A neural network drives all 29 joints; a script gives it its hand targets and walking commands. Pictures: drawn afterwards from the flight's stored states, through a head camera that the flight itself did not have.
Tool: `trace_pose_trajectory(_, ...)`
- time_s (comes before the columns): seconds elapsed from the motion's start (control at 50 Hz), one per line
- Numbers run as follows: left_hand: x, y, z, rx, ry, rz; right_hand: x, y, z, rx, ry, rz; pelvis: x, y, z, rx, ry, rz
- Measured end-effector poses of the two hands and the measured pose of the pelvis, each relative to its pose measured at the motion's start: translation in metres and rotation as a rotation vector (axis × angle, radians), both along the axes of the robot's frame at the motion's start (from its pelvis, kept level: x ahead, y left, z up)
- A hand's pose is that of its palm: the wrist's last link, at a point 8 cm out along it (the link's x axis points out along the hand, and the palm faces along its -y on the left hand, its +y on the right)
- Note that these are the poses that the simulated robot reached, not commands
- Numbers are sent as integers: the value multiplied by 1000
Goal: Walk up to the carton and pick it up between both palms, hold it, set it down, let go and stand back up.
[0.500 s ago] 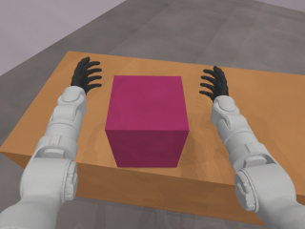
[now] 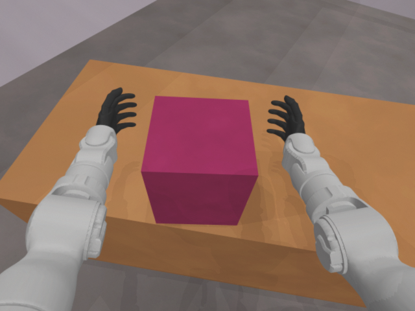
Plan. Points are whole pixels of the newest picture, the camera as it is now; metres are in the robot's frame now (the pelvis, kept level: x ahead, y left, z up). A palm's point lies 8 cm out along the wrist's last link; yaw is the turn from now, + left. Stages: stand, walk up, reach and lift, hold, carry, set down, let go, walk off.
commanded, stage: reach and lift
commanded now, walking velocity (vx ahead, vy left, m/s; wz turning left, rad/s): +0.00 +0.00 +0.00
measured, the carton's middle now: (199, 165) +0.44 +0.02 -0.04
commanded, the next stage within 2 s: none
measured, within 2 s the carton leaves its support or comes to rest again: neither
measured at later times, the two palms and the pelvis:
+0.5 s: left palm (119, 156) +0.44 +0.20 +0.00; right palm (278, 160) +0.42 -0.16 +0.00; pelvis -0.02 +0.00 -0.04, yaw +1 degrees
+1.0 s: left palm (131, 155) +0.44 +0.17 +0.00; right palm (264, 164) +0.41 -0.13 +0.00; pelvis -0.02 +0.01 -0.03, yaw +1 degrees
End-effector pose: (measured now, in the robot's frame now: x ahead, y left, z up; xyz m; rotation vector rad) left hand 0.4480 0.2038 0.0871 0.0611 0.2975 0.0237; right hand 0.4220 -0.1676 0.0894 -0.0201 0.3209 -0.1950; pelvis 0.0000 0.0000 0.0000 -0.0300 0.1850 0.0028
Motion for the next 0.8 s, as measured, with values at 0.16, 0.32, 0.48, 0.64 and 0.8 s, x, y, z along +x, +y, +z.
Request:
trace_pose_trajectory(0.16,3,-13,-15,19,-42,8,-4,-11,-29,28,-29,-21,-8,1,-11,-1,112,-4)
trace_pose_trajectory(0.32,-6,-7,-51,27,12,38,-10,-19,-66,-10,14,3,-15,-2,-21,14,169,-1)
trace_pose_trajectory(0.48,-10,-1,-88,25,-34,47,-4,4,-87,-4,-61,52,-20,-5,-37,9,277,16)
trace_pose_trajectory(0.64,5,-20,-83,4,-78,-6,1,7,-85,-17,-76,25,-23,-3,-44,-7,297,10)
trace_pose_trajectory(0.8,-5,-30,-85,4,-42,-20,-10,2,-85,-1,-67,-2,-23,2,-39,-5,259,3)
